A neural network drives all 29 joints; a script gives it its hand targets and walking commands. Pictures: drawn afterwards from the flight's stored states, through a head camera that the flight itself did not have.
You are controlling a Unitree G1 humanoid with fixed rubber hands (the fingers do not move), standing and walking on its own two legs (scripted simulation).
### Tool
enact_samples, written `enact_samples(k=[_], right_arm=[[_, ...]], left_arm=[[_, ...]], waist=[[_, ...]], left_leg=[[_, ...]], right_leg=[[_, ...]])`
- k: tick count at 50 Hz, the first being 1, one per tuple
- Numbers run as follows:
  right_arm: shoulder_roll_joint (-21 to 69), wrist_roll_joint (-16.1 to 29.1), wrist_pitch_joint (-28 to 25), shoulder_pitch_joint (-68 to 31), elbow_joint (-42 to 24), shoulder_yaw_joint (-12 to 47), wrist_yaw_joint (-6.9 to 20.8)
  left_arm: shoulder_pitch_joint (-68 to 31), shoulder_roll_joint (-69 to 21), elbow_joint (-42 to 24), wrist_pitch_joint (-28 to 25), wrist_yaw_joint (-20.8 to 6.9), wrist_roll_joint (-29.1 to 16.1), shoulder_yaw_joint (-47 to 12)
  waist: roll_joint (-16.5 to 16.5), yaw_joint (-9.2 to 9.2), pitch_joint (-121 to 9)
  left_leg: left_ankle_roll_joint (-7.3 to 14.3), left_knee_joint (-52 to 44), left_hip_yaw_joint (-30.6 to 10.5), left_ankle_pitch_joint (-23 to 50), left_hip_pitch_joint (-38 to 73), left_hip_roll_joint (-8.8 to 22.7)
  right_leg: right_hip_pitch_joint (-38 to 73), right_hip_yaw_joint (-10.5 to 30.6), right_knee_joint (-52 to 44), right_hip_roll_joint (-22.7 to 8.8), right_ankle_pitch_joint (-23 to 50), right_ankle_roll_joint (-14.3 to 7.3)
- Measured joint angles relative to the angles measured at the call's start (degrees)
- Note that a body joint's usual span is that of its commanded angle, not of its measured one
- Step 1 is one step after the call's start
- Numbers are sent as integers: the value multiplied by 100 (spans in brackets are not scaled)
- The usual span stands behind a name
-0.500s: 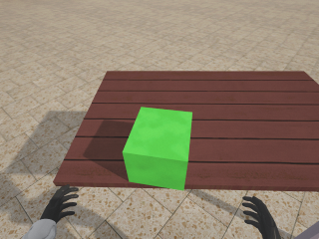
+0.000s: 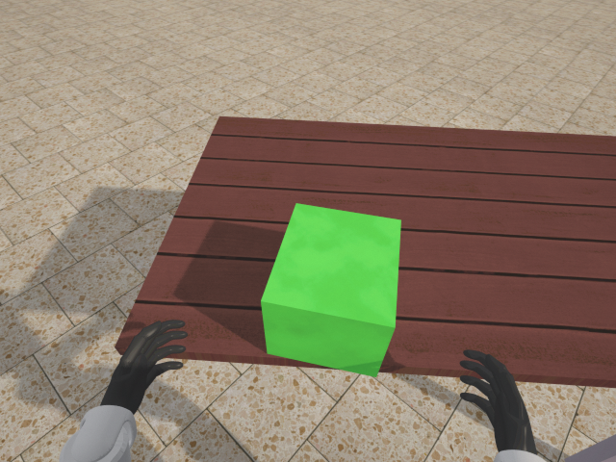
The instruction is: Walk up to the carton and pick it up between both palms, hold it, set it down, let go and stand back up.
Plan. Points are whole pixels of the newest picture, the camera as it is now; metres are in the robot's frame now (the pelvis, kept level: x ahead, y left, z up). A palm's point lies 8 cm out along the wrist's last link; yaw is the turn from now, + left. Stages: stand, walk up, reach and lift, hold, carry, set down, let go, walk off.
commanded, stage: reach and lift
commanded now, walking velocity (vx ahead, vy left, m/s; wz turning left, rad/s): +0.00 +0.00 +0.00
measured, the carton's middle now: (334, 286) +0.37 -0.02 +0.00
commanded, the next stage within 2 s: none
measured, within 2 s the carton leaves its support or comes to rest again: neither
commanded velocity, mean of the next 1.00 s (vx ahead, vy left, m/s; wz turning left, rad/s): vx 0.00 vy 0.00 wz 0.00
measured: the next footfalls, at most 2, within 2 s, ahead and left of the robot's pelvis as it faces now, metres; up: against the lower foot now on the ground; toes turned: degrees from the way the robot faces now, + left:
none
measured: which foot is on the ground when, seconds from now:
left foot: down 0.00-1.00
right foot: down 0.00-1.00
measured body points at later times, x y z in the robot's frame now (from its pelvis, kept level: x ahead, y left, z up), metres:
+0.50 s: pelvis +0.00 +0.00 +0.00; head -0.02 +0.00 +0.45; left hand +0.25 +0.22 +0.07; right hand +0.24 -0.20 +0.08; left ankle -0.03 +0.13 -0.74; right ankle +0.04 -0.12 -0.74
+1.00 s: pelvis +0.01 +0.00 +0.00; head -0.01 +0.00 +0.45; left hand +0.34 +0.21 +0.12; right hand +0.32 -0.19 +0.10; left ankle -0.03 +0.13 -0.74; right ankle +0.04 -0.12 -0.74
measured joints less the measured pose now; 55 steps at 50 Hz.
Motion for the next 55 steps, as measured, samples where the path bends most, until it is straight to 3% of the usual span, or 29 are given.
enact_samples(k=[11,27,33,40,55], right_arm=[[19,101,-27,-174,-178,0,25],[19,254,914,-1671,-108,0,-169],[19,331,1083,-2235,252,0,-249],[19,409,1160,-3054,872,0,-309],[-75,555,1160,-4301,1880,0,-400]], left_arm=[[-20,1,-316,92,99,-146,-131],[-1221,-2,-349,1280,107,-271,228],[-1715,-5,-333,1665,21,-271,393],[-2564,-24,161,2016,-39,-270,546],[-3801,-54,1117,2240,-68,-226,833]], waist=[[0,-15,-31],[0,-89,-115],[1,-168,-114],[0,-277,-113],[0,-450,-94]], left_leg=[[15,-3,-1,-26,-25,0],[15,-17,-1,-25,-29,0],[15,-17,-1,-24,-33,0],[15,-17,-1,-17,-68,0],[15,-18,-3,-7,-245,0]], right_leg=[[-5,0,-47,0,1,27],[-15,1,-48,0,1,37],[-19,1,-48,0,1,38],[-53,1,-48,0,4,40],[-230,1,-49,0,17,46]])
